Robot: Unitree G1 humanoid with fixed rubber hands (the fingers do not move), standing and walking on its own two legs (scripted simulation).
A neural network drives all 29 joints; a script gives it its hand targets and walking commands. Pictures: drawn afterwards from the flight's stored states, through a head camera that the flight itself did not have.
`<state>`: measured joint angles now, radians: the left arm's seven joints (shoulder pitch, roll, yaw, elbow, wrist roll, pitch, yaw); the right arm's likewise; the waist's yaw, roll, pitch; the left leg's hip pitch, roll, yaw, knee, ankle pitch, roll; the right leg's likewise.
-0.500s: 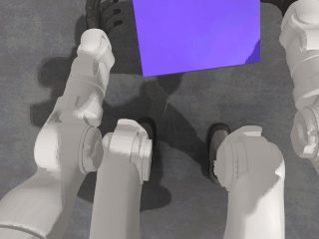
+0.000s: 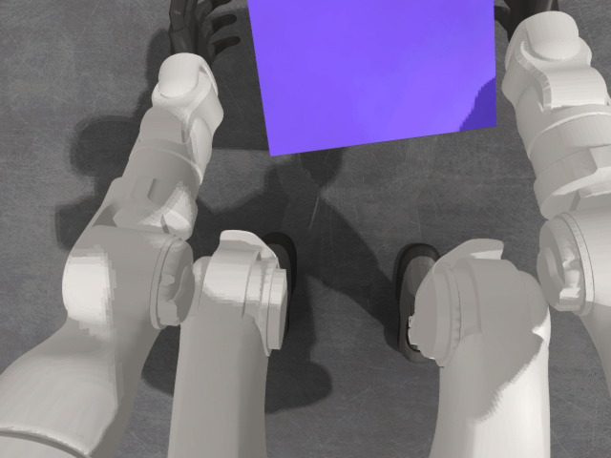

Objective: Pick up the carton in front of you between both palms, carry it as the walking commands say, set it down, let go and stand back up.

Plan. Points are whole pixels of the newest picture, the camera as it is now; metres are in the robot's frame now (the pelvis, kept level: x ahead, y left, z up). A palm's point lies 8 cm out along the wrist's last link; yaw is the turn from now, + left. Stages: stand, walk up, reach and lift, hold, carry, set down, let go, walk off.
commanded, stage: reach and lift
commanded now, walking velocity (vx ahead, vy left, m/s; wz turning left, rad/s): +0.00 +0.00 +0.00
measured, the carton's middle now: (363, 59) +0.51 -0.02 -0.25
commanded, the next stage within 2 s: none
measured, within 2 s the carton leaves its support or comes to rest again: leaves its support in 0.36 s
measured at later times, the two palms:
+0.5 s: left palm (197, 33) +0.52 +0.14 -0.13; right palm (524, 6) +0.53 -0.16 -0.15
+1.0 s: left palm out of the picture +0.48 +0.13 +0.06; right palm out of the picture +0.48 -0.17 +0.06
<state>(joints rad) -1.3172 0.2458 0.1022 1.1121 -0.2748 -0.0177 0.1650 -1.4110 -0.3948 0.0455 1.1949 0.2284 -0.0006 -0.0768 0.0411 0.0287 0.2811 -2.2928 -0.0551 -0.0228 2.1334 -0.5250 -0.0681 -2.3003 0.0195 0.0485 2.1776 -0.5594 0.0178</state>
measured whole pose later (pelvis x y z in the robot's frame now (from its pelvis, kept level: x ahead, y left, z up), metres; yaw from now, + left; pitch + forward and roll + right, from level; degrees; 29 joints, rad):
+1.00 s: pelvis +0.00 +0.01 +0.12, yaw -3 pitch +42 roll +1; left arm -0.96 -0.05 0.53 0.67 0.18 0.31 0.08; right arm -1.03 -0.05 -0.39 0.79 -0.21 0.33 -0.03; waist 0.02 0.01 -0.18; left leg -1.99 -0.12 -0.09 1.76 -0.50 -0.08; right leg -2.00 0.11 0.09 1.77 -0.50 0.05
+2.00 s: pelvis +0.11 +0.00 +0.38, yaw -4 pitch +10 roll +0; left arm -0.28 -0.15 0.30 0.49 0.19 0.38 0.05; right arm -0.28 0.13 -0.26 0.50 -0.19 0.40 -0.04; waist 0.01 0.00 -0.15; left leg -0.53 -0.06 -0.14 0.68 -0.31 -0.02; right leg -0.54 0.06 0.14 0.67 -0.31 0.02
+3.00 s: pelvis +0.11 +0.00 +0.41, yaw -4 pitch -4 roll +0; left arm -0.27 -0.16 0.25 0.31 0.28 0.66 0.00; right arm -0.25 0.15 -0.23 0.31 -0.28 0.67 0.00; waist 0.00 0.00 -0.01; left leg -0.10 -0.04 -0.14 0.38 -0.20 -0.01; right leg -0.10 0.04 0.14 0.38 -0.20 0.01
